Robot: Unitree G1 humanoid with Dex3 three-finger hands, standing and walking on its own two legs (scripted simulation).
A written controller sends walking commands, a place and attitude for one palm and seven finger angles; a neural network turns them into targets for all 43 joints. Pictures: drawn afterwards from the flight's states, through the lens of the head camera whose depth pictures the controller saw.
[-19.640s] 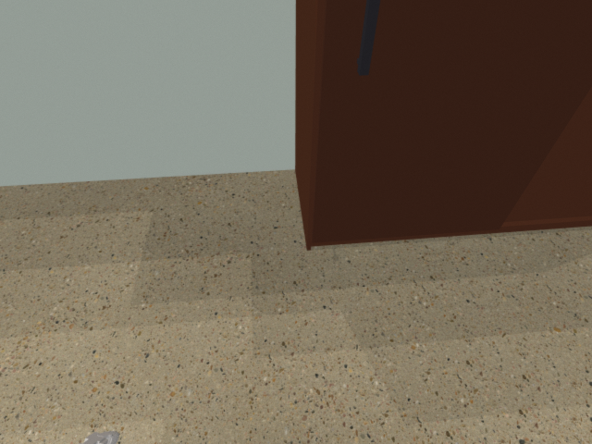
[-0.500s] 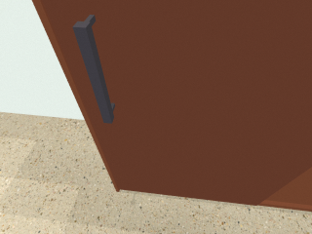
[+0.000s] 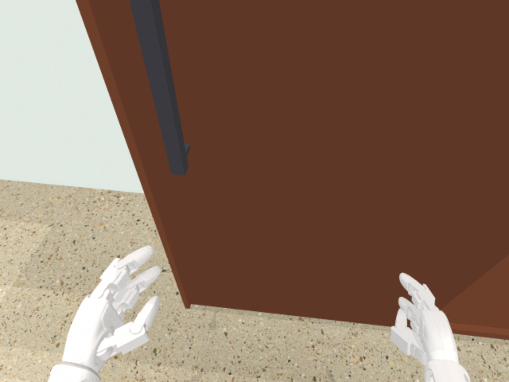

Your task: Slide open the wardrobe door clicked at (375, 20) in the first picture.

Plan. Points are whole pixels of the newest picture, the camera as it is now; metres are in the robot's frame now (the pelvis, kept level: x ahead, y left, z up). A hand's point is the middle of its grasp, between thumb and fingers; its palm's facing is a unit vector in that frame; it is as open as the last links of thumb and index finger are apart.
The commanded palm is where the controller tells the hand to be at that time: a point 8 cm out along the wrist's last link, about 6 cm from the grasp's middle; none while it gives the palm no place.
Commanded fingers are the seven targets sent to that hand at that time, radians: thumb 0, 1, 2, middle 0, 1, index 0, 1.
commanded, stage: raise the hand with hooked fingers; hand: left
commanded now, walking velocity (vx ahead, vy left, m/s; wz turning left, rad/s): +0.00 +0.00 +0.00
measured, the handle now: (170, 93) +0.47 +0.16 +0.23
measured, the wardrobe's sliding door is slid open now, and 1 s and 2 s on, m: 0.00 0.00 0.00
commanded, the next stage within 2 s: move the hooked fingers beside the handle in 1.72 s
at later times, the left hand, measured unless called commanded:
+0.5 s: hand (75, 270) +0.23 +0.24 +0.12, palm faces +0.01 -1.00 -0.07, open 11.4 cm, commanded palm +0.19 +0.29 +0.13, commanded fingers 0.00 -0.15 0.45 -0.28 -0.98 -0.28 -0.98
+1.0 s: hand (13, 200) +0.27 +0.29 +0.21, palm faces +0.06 -0.99 -0.11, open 13.8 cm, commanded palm +0.23 +0.33 +0.22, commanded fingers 0.00 -0.50 0.30 -0.30 -1.20 -0.30 -1.20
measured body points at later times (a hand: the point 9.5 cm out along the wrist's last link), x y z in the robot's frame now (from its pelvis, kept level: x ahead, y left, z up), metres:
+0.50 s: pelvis +0.01 +0.03 +0.02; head +0.01 +0.02 +0.47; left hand +0.22 +0.30 +0.12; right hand +0.16 -0.19 -0.06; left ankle +0.01 +0.13 -0.70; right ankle +0.01 -0.09 -0.70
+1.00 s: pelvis +0.02 +0.02 +0.04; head +0.00 +0.01 +0.49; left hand +0.26 +0.34 +0.22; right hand +0.23 -0.18 -0.02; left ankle +0.01 +0.13 -0.70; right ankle +0.01 -0.09 -0.70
